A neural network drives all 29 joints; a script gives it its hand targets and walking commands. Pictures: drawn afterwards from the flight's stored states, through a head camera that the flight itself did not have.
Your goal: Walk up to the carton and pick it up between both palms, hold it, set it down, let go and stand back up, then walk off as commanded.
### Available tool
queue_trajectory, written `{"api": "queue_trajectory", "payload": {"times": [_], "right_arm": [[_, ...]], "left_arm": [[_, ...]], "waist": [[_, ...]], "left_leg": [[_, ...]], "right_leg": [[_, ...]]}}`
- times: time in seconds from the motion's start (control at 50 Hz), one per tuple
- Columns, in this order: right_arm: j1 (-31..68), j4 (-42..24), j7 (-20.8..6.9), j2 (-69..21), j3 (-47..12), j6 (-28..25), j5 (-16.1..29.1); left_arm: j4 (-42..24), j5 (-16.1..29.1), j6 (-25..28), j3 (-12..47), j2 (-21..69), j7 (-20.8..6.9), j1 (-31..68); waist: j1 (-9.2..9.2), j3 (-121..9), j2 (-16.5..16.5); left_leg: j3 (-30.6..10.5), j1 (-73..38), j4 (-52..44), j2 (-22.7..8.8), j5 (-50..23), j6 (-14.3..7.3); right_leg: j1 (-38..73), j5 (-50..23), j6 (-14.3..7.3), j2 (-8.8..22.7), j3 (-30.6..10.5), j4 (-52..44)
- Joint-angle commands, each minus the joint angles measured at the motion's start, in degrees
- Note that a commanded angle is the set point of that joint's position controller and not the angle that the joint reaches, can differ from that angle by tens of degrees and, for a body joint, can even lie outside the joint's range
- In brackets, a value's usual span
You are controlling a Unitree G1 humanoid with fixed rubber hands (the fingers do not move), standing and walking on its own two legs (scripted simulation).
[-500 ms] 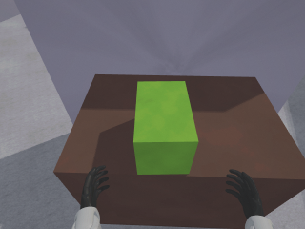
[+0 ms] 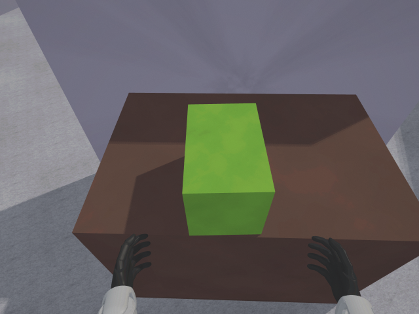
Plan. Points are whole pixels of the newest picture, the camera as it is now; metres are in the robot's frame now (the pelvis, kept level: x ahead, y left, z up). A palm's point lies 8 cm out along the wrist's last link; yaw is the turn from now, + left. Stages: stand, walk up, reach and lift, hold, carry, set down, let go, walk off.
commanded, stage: set down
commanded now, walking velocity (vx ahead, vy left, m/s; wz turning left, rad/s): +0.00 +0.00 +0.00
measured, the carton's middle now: (223, 167) +0.47 +0.02 -0.02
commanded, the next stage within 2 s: let go in 1.22 s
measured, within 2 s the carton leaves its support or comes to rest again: neither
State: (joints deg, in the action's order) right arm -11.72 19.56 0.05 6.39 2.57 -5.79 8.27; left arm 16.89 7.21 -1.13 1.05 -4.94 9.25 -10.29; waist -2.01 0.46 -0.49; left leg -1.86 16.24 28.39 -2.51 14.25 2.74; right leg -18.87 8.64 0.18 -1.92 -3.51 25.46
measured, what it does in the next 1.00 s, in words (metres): stands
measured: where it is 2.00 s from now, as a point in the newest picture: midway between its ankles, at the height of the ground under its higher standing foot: outside the picture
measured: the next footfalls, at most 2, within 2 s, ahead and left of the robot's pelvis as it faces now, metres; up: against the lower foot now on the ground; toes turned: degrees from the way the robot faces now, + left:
none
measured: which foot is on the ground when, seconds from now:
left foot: down 0.00-1.00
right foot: down 0.00-1.00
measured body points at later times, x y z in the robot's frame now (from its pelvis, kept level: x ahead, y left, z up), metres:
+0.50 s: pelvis +0.01 +0.00 +0.00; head +0.04 +0.01 +0.45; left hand +0.20 +0.21 -0.06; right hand +0.20 -0.20 -0.07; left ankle +0.01 +0.14 -0.74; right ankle +0.05 -0.12 -0.74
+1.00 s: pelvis +0.02 +0.00 +0.00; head +0.07 +0.01 +0.45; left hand +0.20 +0.22 -0.08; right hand +0.20 -0.20 -0.10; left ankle +0.01 +0.14 -0.74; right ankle +0.05 -0.12 -0.74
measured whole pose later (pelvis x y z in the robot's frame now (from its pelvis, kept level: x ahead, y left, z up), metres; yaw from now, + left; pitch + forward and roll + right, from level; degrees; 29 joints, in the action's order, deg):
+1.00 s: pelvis +0.02 +0.00 +0.00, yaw +0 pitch +3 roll -1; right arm -9.7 36.8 0.0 6.4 2.6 -10.1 2.7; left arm 22.2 4.6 -7.3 1.0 -8.8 3.7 -11.0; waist -2.0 3.1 0.4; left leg -1.8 16.0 28.4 -2.5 15.6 2.5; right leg -18.7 10.1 0.4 -1.9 -3.5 25.5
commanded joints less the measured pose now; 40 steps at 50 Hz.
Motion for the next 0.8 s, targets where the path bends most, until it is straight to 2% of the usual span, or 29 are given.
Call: {"api": "queue_trajectory", "payload": {"times": [0.0,0.02,0.04,0.08,0.1,0.12,0.14,0.18,0.22,0.24,0.26,0.28,0.32,0.36,0.42,0.44,0.46,0.5,0.52,0.54,0.56,0.58,0.6,0.62,0.64,0.66,0.68,0.74,0.78], "right_arm": [[2.7,-8.2,-0.2,6.8,-0.5,-3.9,-3.0],[2.8,-8.9,0.0,6.2,-1.3,-4.3,-2.7],[2.9,-3.7,-0.3,6.7,-1.4,-3.8,-3.4],[1.9,-2.8,-0.8,7.0,-1.3,-3.7,-3.7],[2.6,-5.8,-0.3,7.0,-0.6,-4.4,-3.7],[1.8,-6.7,-0.5,6.5,-0.8,-5.0,-3.1],[1.8,-0.5,-0.3,7.0,-0.9,-3.7,-4.4],[2.0,-3.6,-0.3,7.2,-0.8,-4.3,-4.4],[2.5,-3.0,-0.4,7.4,-0.7,-4.7,-4.9],[2.6,-2.6,-0.3,6.9,-1.0,-4.8,-4.7],[2.9,1.7,-0.2,7.1,-0.7,-4.3,-6.0],[4.0,-1.1,-0.4,7.0,-1.0,-4.5,-5.6],[4.0,-1.4,-0.5,7.6,0.0,-5.3,-5.6],[3.5,-0.9,-0.2,6.8,-0.3,-5.5,-6.1],[6.3,1.9,-0.8,7.6,0.9,-5.4,-6.5],[3.7,6.0,-0.6,7.1,0.3,-4.9,-7.1],[3.7,0.7,-0.5,6.9,-0.1,-5.9,-6.2],[5.0,4.2,-0.3,7.2,-0.4,-5.1,-7.0],[4.4,7.4,-0.4,7.0,-0.1,-4.7,-7.4],[4.5,8.2,-0.4,7.0,0.0,-4.7,-7.2],[5.5,3.3,-0.5,7.4,0.1,-5.6,-6.7],[4.7,13.1,-0.4,7.7,-0.3,-3.9,-8.8],[4.9,8.8,-0.3,7.5,-0.6,-5.0,-7.9],[5.0,6.0,0.0,6.7,-0.2,-5.8,-7.7],[4.8,8.9,0.0,7.1,-0.6,-5.6,-7.8],[5.4,7.6,0.2,6.5,-1.0,-5.8,-7.6],[6.0,5.4,-0.1,7.5,-0.2,-6.5,-7.3],[5.7,12.1,-0.5,7.9,-0.5,-5.9,-8.2],[3.7,10.1,-0.4,6.7,-0.7,-6.5,-7.5]], "left_arm": [[-13.9,-0.5,2.0,4.1,-9.0,-2.4,1.7],[-14.4,-0.4,2.1,3.7,-9.2,-2.6,2.2],[-10.7,-1.9,1.1,3.3,-8.9,-2.8,1.7],[-9.6,-2.4,0.6,2.7,-9.1,-2.8,1.1],[-11.8,-1.5,1.0,3.0,-9.1,-3.0,1.9],[-13.9,-0.8,1.5,2.8,-9.6,-3.0,1.3],[-6.4,-2.1,0.1,2.6,-9.6,-3.8,1.7],[-9.8,-1.9,0.4,2.0,-9.6,-3.9,1.8],[-8.3,-2.5,0.3,1.5,-10.1,-4.2,2.0],[-8.4,-2.3,0.0,0.8,-11.0,-4.1,2.0],[-3.1,-3.0,-1.1,1.2,-10.6,-4.7,3.4],[-6.0,-2.3,-0.9,1.5,-11.0,-4.6,4.0],[-7.9,-2.4,-0.5,1.0,-11.7,-4.2,4.0],[-5.2,-2.1,-1.0,0.7,-11.8,-4.9,3.9],[-3.5,-2.6,-2.1,0.7,-11.5,-4.4,5.6],[-0.4,-3.5,-2.6,0.2,-11.8,-5.1,4.0],[-5.9,-2.1,-1.6,0.0,-12.8,-4.8,4.7],[0.4,-3.1,-3.0,-0.3,-12.9,-5.8,4.9],[2.2,-3.8,-3.7,0.0,-12.6,-5.9,4.5],[2.2,-3.7,-4.0,0.2,-12.4,-6.0,4.6],[-3.1,-3.2,-3.1,-0.4,-13.0,-5.5,5.1],[7.4,-4.8,-5.0,-0.1,-12.0,-6.5,4.9],[1.1,-4.5,-3.8,-1.0,-12.9,-6.5,4.6],[-2.2,-3.3,-3.2,-0.7,-14.3,-6.2,5.1],[-0.4,-4.2,-3.4,-0.8,-13.7,-6.4,5.3],[-1.5,-3.8,-3.3,-1.0,-14.6,-6.4,6.0],[-5.2,-3.2,-2.8,-1.1,-14.0,-5.7,6.4],[1.2,-4.6,-4.0,-0.7,-12.8,-5.8,5.6],[-0.3,-4.3,-3.5,-1.3,-13.7,-6.1,4.0]], "waist": [[-0.66,-12.0,0.1],[-1.30,-12.3,0.4],[-0.29,-10.3,2.2],[-1.26,-9.6,2.6],[-0.03,-10.2,1.1],[-0.59,-11.3,1.3],[0.23,-7.7,1.7],[-0.25,-9.0,1.7],[-0.74,-9.3,0.4],[-1.16,-9.5,2.0],[0.66,-8.1,1.7],[-0.25,-9.6,1.7],[-0.43,-10.1,1.8],[-0.07,-9.2,0.8],[0.25,-9.6,2.6],[0.67,-7.7,1.9],[0.07,-10.3,1.1],[0.22,-7.4,0.0],[1.24,-6.0,1.6],[1.85,-6.9,1.9],[0.45,-8.1,1.9],[2.07,-5.5,1.9],[0.42,-7.2,1.6],[0.94,-9.7,1.1],[0.84,-8.9,1.5],[0.82,-9.7,1.4],[0.66,-11.7,1.6],[1.44,-10.0,2.9],[1.01,-10.2,2.9]], "left_leg": [[5.0,-6.5,-11.0,2.5,-5.7,-0.6],[5.4,-6.5,-10.6,2.4,-7.2,-0.8],[5.1,-7.4,-10.5,2.9,-6.2,-0.2],[4.8,-6.8,-10.6,2.5,-7.2,0.0],[4.9,-6.3,-10.4,2.5,-5.9,-0.4],[5.0,-7.1,-10.3,2.3,-6.8,-0.5],[5.3,-6.4,-10.5,2.5,-4.8,-0.5],[5.1,-7.1,-10.7,2.5,-6.0,-0.4],[5.1,-6.7,-10.5,2.5,-6.6,-0.3],[5.3,-6.0,-10.4,2.5,-6.6,-0.3],[5.5,-5.6,-10.4,3.1,-3.8,-0.5],[5.2,-5.4,-10.9,2.3,-3.4,-0.3],[5.1,-4.7,-10.7,2.3,-4.6,-0.6],[5.6,-5.1,-10.7,2.7,-3.2,-0.9],[5.3,-3.1,-11.5,2.6,0.6,-0.9],[5.5,-3.2,-11.4,2.6,-0.3,-1.1],[5.9,-3.4,-10.9,2.6,-2.1,-1.4],[5.8,-2.9,-11.2,2.9,0.6,-1.5],[5.7,-2.8,-11.4,2.7,1.1,-1.4],[5.5,-3.2,-11.3,2.7,1.0,-1.1],[6.0,-3.0,-11.7,2.6,-0.3,-1.3],[5.6,-2.3,-11.3,2.7,1.4,-1.2],[5.9,-3.5,-10.8,2.9,-1.2,-1.0],[5.8,-4.4,-10.0,2.9,-3.2,-1.0],[5.9,-5.2,-10.0,3.1,-3.4,-0.8],[5.8,-5.0,-9.6,3.3,-3.5,-0.7],[5.3,-5.1,-9.5,3.0,-4.8,-0.5],[5.5,-5.4,-9.6,2.9,-5.0,-0.1],[5.7,-4.9,-9.9,2.9,-5.2,-0.4]], "right_leg": [[20.5,-2.1,-1.4,0.9,2.1,-5.9],[20.9,-4.3,-1.3,1.1,1.9,-5.7],[19.7,-2.0,-1.4,1.2,2.0,-6.3],[19.6,-2.0,-1.8,0.8,2.3,-6.5],[19.7,-1.6,-1.5,0.8,2.4,-6.3],[19.9,-2.5,-1.5,0.9,2.5,-6.3],[19.0,-0.4,-1.5,1.1,1.9,-7.0],[18.8,-1.7,-1.3,0.7,2.5,-6.6],[19.9,-2.2,-1.4,0.3,2.8,-6.7],[20.4,-2.4,-1.3,0.9,2.6,-6.4],[19.1,-0.6,-1.1,1.2,2.3,-6.8],[19.0,0.6,-1.3,0.8,3.0,-6.6],[19.5,-1.6,-1.1,0.6,3.5,-5.6],[19.5,-0.7,-1.0,0.7,3.0,-6.3],[19.4,2.9,-1.0,0.7,3.8,-5.9],[19.8,1.3,-1.0,0.8,3.5,-6.1],[20.7,-0.7,-0.8,0.7,3.4,-6.0],[19.7,1.9,-0.7,0.9,3.3,-6.3],[19.1,2.6,-0.9,0.8,3.5,-6.5],[19.5,1.9,-0.8,0.7,3.8,-6.2],[19.7,1.2,-0.9,0.7,4.2,-5.8],[19.7,2.6,-0.5,0.9,3.7,-6.1],[19.9,0.5,-0.4,0.6,4.2,-5.8],[19.6,-0.8,-0.3,0.5,4.0,-5.6],[19.2,-0.6,-0.3,0.5,4.0,-5.8],[20.1,-0.5,0.0,0.8,3.9,-5.8],[20.7,-1.9,-0.3,0.2,4.6,-4.8],[20.0,-0.9,-0.7,0.3,4.6,-5.3],[20.0,-1.7,-0.6,0.3,4.4,-5.5]]}}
